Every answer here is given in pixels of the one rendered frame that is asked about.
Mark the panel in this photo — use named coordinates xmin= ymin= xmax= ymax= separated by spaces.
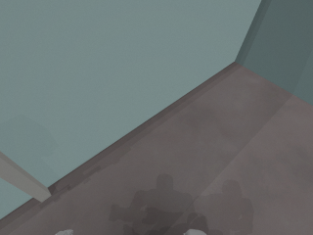
xmin=0 ymin=152 xmax=52 ymax=203

